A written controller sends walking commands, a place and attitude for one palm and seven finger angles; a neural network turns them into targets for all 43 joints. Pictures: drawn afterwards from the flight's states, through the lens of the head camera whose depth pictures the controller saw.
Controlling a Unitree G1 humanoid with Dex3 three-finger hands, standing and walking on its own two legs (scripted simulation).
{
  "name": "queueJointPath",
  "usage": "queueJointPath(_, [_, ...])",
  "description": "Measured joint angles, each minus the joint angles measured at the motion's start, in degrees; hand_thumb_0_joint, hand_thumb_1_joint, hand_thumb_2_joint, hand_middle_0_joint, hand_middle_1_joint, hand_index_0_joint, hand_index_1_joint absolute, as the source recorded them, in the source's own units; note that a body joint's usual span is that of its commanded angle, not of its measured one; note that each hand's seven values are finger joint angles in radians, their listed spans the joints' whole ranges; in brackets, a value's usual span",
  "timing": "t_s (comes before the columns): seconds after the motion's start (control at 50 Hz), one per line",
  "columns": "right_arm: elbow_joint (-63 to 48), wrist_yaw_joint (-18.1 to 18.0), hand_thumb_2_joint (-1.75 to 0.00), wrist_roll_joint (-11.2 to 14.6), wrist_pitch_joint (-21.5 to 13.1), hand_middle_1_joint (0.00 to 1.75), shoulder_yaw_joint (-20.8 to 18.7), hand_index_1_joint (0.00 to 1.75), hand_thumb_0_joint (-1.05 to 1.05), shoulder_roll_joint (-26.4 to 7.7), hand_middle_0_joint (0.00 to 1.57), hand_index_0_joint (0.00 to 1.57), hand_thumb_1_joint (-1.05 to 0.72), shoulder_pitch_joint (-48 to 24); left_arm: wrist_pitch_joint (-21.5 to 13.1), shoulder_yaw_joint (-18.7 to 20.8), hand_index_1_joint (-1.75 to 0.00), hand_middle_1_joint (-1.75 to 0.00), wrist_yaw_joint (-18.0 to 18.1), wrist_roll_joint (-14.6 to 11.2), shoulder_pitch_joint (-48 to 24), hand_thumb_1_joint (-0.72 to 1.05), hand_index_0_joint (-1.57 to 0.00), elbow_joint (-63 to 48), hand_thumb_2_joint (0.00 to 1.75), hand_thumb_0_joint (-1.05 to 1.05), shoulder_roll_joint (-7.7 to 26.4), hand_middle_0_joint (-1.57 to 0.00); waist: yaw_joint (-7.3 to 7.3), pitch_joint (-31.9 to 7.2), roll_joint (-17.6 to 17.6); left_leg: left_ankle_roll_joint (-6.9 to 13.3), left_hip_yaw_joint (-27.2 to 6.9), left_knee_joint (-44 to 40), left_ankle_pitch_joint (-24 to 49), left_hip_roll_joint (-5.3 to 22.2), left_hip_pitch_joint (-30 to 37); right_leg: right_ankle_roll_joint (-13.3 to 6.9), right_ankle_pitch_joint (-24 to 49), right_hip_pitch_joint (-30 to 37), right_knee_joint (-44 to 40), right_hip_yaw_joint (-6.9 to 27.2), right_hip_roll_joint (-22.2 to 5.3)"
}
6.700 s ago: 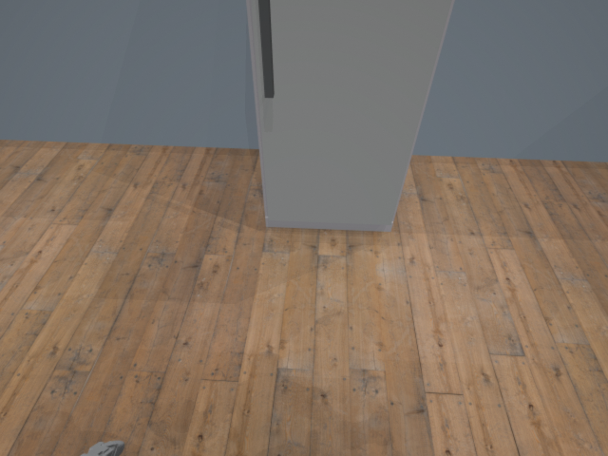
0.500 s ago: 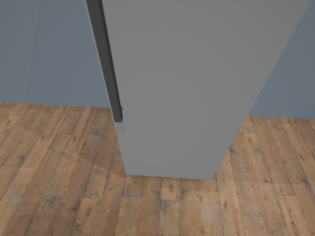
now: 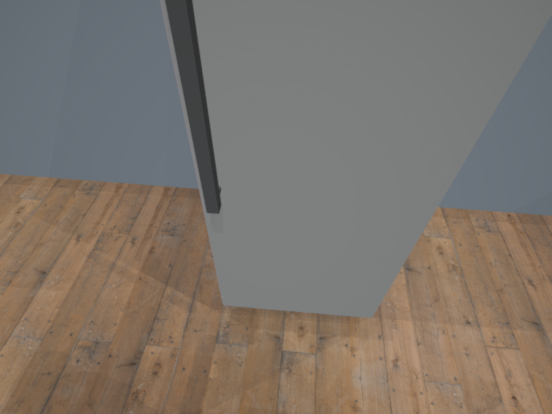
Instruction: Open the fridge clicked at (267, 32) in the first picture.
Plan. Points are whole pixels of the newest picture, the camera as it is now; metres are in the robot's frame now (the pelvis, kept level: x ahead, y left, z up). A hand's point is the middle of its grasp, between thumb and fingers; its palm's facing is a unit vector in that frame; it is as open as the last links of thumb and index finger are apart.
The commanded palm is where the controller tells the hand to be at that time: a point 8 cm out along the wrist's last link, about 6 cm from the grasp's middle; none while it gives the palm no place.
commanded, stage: shuffle to correct the standing spot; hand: left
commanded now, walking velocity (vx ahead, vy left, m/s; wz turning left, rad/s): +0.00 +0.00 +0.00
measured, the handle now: (203, 118) +0.55 +0.17 +0.14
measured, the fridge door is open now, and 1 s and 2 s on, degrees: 0 0 0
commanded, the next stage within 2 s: come to a stop and stand still in 0.30 s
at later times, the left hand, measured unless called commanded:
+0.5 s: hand out of the picture -0.02 +0.20 -0.19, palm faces +0.06 -0.99 -0.12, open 7.4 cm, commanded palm none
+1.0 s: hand (181, 385) +0.20 +0.18 -0.17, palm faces +0.06 -0.97 -0.24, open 7.4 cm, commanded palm none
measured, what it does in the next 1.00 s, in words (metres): steps on the spot: right foot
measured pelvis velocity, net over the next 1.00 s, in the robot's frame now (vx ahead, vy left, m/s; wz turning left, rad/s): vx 0.10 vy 0.00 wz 0.04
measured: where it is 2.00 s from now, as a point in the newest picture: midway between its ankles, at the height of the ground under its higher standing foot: outside the picture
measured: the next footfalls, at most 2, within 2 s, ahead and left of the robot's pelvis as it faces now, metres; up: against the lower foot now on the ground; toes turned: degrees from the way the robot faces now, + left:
right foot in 0.86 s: +0.18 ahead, -0.10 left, +0.00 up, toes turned -4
left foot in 1.30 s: +0.09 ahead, +0.10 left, +0.00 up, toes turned +4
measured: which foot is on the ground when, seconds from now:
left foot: down 0.00-0.88, up 0.90-1.00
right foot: down 0.00-0.40, up 0.42-0.84, down 0.86-1.00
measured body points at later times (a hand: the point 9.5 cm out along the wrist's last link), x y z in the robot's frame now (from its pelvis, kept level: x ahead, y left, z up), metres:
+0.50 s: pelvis +0.06 +0.05 -0.01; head +0.07 +0.07 +0.44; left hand -0.02 +0.25 -0.18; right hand +0.04 -0.17 -0.15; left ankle +0.02 +0.11 -0.74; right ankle -0.02 -0.08 -0.68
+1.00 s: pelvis +0.10 +0.00 -0.01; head +0.14 -0.02 +0.44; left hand +0.19 +0.23 -0.15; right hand +0.11 -0.23 -0.18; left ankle +0.03 +0.12 -0.67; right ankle +0.14 -0.09 -0.74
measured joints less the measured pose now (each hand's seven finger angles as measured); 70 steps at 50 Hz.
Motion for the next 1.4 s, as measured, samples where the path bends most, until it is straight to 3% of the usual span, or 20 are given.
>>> queueJointPath(0.12, [-0.01, 0.02, -0.90, -0.05, 0.04, 0.30, -0.02, 0.30, 0.00, -0.11, 0.20, 0.20, -0.92, -0.06, -0.02, 0.05, -0.30, -0.30, 0.04, 0.06, 0.33, 0.91, -0.20, 0.15, 0.90, 0.01, 0.09, -0.20, 0.10, -0.15, 0.04, 0.05, -0.11, 0.15, 0.04, -0.04, -0.02, 0.05, 0.08, 0.11, -0.03, -0.12, -0.04])
queueJointPath(0.22, [-0.42, 0.66, -0.90, -0.49, 0.80, 0.30, -0.19, 0.30, 0.00, 0.11, 0.20, 0.20, -0.92, 1.66, 0.31, 0.66, -0.30, -0.30, -0.29, 0.41, 2.01, 0.91, -0.20, -0.04, 0.90, 0.01, -0.22, -0.20, 0.33, -1.03, 0.64, 0.39, -0.58, 5.28, -3.22, 0.65, -1.86, -0.06, -1.77, 0.03, 1.95, -0.87, 0.37])
queueJointPath(0.3, [-0.60, 1.38, -0.90, -0.71, 1.54, 0.30, -0.54, 0.30, 0.00, 0.77, 0.20, 0.20, -0.91, 3.40, -0.03, 1.57, -0.30, -0.30, -0.35, 0.74, 4.33, 0.91, -0.20, -0.45, 0.90, 0.01, -0.18, -0.20, 0.78, -1.37, 0.37, 0.71, 1.12, 13.63, -8.21, 2.13, -5.95, 0.15, -3.34, 1.13, 2.27, -2.52, 0.53])
queueJointPath(0.36, [-1.33, 1.76, -0.90, -0.51, 1.13, 0.30, -0.89, 0.30, 0.00, 1.27, 0.20, 0.20, -0.91, 3.81, -0.32, 2.01, -0.30, -0.30, -0.41, 0.92, 6.33, 0.91, -0.20, -0.10, 0.90, 0.01, -0.03, -0.20, 1.15, -0.76, -0.93, 0.86, 3.07, 12.12, -7.87, 2.39, -6.84, 1.09, -4.89, 1.83, 3.41, -2.69, -0.41])
queueJointPath(0.4, [-1.91, 1.68, -0.90, -0.59, -0.13, 0.30, -1.03, 0.30, 0.00, 1.69, 0.20, 0.20, -0.91, 3.93, 0.19, 2.17, -0.30, -0.30, -0.60, 0.71, 7.59, 0.91, -0.20, 0.71, 0.90, 0.01, 0.10, -0.20, 1.17, -0.41, -2.72, 2.02, 4.86, 10.97, -4.05, 1.22, -5.66, 1.00, -7.23, 0.52, 7.81, -1.41, -2.18])
queueJointPath(0.44, [-2.76, 1.18, -0.90, -0.82, -1.35, 0.30, -1.19, 0.30, 0.00, 1.81, 0.20, 0.20, -0.91, 4.29, 1.21, 2.00, -0.30, -0.30, -0.78, 0.77, 7.87, 0.91, -0.20, 1.76, 0.90, 0.01, -0.35, -0.20, 0.66, -0.50, -2.85, 3.20, 6.28, 10.64, -5.83, 0.77, -4.61, 0.14, -11.48, -4.46, 19.38, 0.74, -2.36])
queueJointPath(0.48, [-3.07, 0.43, -0.90, -0.72, -1.99, 0.30, -0.97, 0.30, 0.00, 2.25, 0.20, 0.20, -0.91, 4.88, 1.74, 1.94, -0.30, -0.30, -0.80, 0.87, 6.85, 0.91, -0.20, 2.24, 0.90, 0.01, -0.62, -0.20, -0.21, -0.33, -2.45, 3.71, 6.95, 7.87, -5.93, 0.34, -2.77, 0.00, -10.91, -9.94, 29.60, 1.81, -2.31])
queueJointPath(0.52, [-2.70, -0.11, -0.90, -0.58, -2.26, 0.30, -0.42, 0.30, 0.00, 3.22, 0.20, 0.20, -0.91, 5.46, 1.67, 1.95, -0.30, -0.30, -0.60, 0.75, 4.83, 0.91, -0.20, 1.70, 0.90, 0.01, -0.44, -0.20, -0.80, 0.32, -2.30, 3.57, 6.89, 4.10, -4.24, -0.25, -0.86, 0.78, -7.99, -14.01, 33.43, 2.28, -2.70])
queueJointPath(0.68, [-0.88, -0.79, -0.90, -0.46, -0.56, 0.30, -0.27, 0.30, 0.00, 6.83, 0.20, 0.20, -0.91, 5.54, 2.84, 2.95, -0.30, -0.30, 0.38, 0.97, -4.04, 0.93, -0.19, -3.19, 0.90, 0.02, 1.03, -0.20, -1.65, 3.55, -1.12, 3.11, 5.45, -1.85, -2.24, 0.19, 2.85, 2.88, -1.62, -19.30, 25.96, 2.98, -2.71])
queueJointPath(0.82, [-2.32, -0.65, -0.90, -0.95, 0.52, 0.30, -2.54, 0.30, 0.00, 5.02, 0.20, 0.20, -0.91, 4.30, 2.82, 3.52, -0.30, -0.30, 0.08, 0.95, -9.24, 0.92, -0.19, -6.59, 0.90, 0.02, 1.36, -0.20, -3.00, 5.34, 1.10, 1.38, 5.40, 1.36, -4.97, 1.31, 2.57, 2.26, -1.30, -16.74, 17.27, 1.64, -1.79])
queueJointPath(0.86, [-2.79, -0.29, -0.90, -0.72, 0.78, 0.30, -3.09, 0.30, 0.00, 3.84, 0.20, 0.20, -0.91, 4.47, 1.65, 3.30, -0.30, -0.30, -0.12, 0.98, -9.66, 0.92, -0.19, -7.72, 0.90, 0.01, 1.17, -0.20, -2.74, 5.06, 1.56, 0.58, 5.41, 4.70, -7.03, 1.46, 1.61, 2.25, 6.05, -13.10, 9.11, 1.04, -1.86])
queueJointPath(0.9, [-3.05, 0.12, -0.90, -0.11, 1.36, 0.30, -3.74, 0.30, 0.00, 2.27, 0.20, 0.20, -0.91, 3.68, 0.26, 3.11, -0.30, -0.30, 0.08, 1.06, -10.10, 0.92, -0.19, -8.19, 0.90, 0.01, 0.65, -0.20, -2.45, 4.99, 2.58, -0.17, 4.00, 13.49, -11.06, 1.94, -1.89, 0.67, 4.57, -12.47, 8.95, 0.37, -1.44])
queueJointPath(0.96, [-4.02, -0.09, -0.90, 0.29, 2.63, 0.30, -4.59, 0.30, 0.00, 0.17, 0.20, 0.20, -0.91, 1.37, -0.23, 2.45, -0.30, -0.30, 0.38, 0.87, -10.43, 0.91, -0.20, -8.71, 0.90, 0.01, -0.24, -0.20, -2.36, 5.05, 2.57, -0.99, 0.26, 29.50, -17.33, -0.07, -8.38, -0.68, 1.73, -11.97, 10.24, -0.18, -2.11])
queueJointPath(1.0, [-4.67, 0.10, -0.90, 0.19, 3.46, 0.30, -4.92, 0.30, 0.00, -0.88, 0.20, 0.20, -0.91, -0.62, 0.05, 2.20, -0.30, -0.30, 0.60, 0.77, -10.10, 0.91, -0.20, -8.94, 0.90, 0.01, -0.64, -0.20, -1.71, 4.63, 1.80, -1.74, -0.61, 36.31, -16.34, -0.53, -11.95, -0.67, 2.59, -11.45, 8.99, -0.04, -2.50])
queueJointPath(1.06, [-6.22, 0.66, -0.90, -0.11, 4.07, 0.30, -5.26, 0.30, 0.00, -2.13, 0.20, 0.20, -0.91, -3.39, 0.37, 2.52, -0.30, -0.30, 0.99, 0.59, -9.06, 0.92, -0.20, -9.11, 0.90, 0.00, -0.86, -0.21, -0.88, 3.70, 0.93, -2.74, -1.56, 38.99, -12.77, -0.33, -15.25, -0.89, 4.53, -11.26, 6.81, 0.18, -2.73])
queueJointPath(1.16, [-8.71, 1.58, -0.90, -0.44, 4.10, 0.30, -5.15, 0.30, 0.00, -2.99, 0.19, 0.20, -0.91, -6.37, 1.09, 2.76, -0.30, -0.30, 0.49, 1.19, -6.59, 0.93, -0.20, -8.99, 0.90, 0.00, 0.79, -0.21, 0.53, 2.32, -0.33, -3.45, -1.56, 32.09, -9.40, 0.33, -14.73, -0.58, 7.01, -11.92, 4.82, 0.64, -3.18])
queueJointPath(1.26, [-9.95, 2.08, -0.90, -0.26, 2.85, 0.30, -4.11, 0.30, 0.00, -2.31, 0.19, 0.20, -0.91, -6.26, 2.08, 3.16, -0.30, -0.30, 0.06, 1.43, -3.27, 0.91, -0.20, -8.06, 0.90, 0.00, 2.56, -0.21, 1.98, 0.84, -1.49, -2.27, -0.16, 15.18, -7.48, 0.41, -7.62, 0.42, 8.46, -13.18, 4.77, 0.90, -3.51])
queueJointPath(1.3, [-10.01, 2.02, -0.90, -0.30, 1.76, 0.30, -3.46, 0.30, 0.00, -2.00, 0.19, 0.20, -0.91, -4.90, 2.70, 3.20, -0.30, -0.30, -0.08, 0.97, -1.61, 0.91, -0.20, -7.13, 0.90, 0.00, 2.91, -0.21, 1.78, -0.37, -0.81, -1.36, -0.19, 5.95, -4.62, 0.80, -3.34, 1.21, 7.33, -14.25, 6.50, 0.43, -2.95])
queueJointPath(1.36, [-9.05, 1.47, -0.90, -0.97, 1.65, 0.30, -2.58, 0.30, 0.00, 0.14, 0.20, 0.20, -0.92, -2.47, 3.82, 3.46, -0.30, -0.30, -0.42, 0.63, 0.01, 0.91, -0.20, -4.97, 0.90, 0.01, 3.55, -0.20, 1.34, -0.88, -2.03, 0.51, 0.14, 5.15, -1.89, 0.07, -2.55, 2.13, -2.07, -15.72, 13.46, 2.80, -2.25])
queueJointPath(1.4, [-8.39, 0.84, -0.90, -1.06, 1.58, 0.30, -2.54, 0.30, -0.01, 0.27, 0.20, 0.20, -0.95, -0.41, 3.94, 3.53, -0.30, -0.30, -0.92, 0.98, 1.11, 0.91, -0.20, -4.03, 0.90, 0.01, 3.38, -0.20, 0.82, -1.56, -1.93, 1.13, -0.04, 2.74, -0.49, 0.01, -1.55, 2.21, -2.93, -17.22, 20.73, 4.14, -1.27])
